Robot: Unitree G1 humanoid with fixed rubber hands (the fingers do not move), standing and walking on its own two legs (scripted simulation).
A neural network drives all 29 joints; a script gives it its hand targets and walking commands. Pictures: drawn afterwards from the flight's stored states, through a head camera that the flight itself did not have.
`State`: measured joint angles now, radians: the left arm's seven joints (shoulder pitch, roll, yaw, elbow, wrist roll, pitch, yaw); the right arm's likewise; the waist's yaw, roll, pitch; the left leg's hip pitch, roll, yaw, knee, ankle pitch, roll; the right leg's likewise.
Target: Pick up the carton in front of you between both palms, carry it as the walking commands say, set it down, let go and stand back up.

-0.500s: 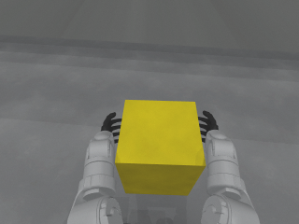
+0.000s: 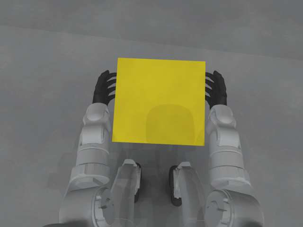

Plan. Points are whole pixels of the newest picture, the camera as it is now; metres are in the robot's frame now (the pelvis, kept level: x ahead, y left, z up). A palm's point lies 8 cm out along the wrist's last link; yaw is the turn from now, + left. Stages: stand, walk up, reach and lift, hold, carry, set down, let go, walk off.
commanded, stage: set down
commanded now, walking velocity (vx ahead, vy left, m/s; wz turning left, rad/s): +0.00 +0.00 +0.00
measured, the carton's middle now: (158, 108) +0.41 +0.01 -0.15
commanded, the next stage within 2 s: none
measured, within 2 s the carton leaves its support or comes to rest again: rests again in 1.74 s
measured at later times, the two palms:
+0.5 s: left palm (108, 102) +0.44 +0.18 -0.22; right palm (196, 104) +0.44 -0.12 -0.22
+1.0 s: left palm (114, 104) +0.48 +0.19 -0.38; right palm (183, 106) +0.47 -0.11 -0.38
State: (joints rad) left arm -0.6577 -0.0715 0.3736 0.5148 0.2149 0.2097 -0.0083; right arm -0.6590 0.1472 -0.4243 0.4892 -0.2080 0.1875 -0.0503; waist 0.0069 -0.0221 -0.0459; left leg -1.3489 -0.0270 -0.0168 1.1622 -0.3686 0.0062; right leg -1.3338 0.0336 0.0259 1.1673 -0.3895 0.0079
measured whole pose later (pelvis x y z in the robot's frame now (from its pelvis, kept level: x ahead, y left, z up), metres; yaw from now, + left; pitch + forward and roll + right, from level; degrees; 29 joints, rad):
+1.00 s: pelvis -0.04 +0.01 -0.24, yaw -2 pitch +45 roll -2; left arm -1.23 0.19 0.33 0.81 0.13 0.26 0.01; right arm -1.19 -0.01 -0.44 0.73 -0.10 0.22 -0.17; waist 0.04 -0.05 0.09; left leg -2.27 -0.02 -0.01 2.01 -0.52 0.02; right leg -2.24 0.07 0.01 2.00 -0.54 0.04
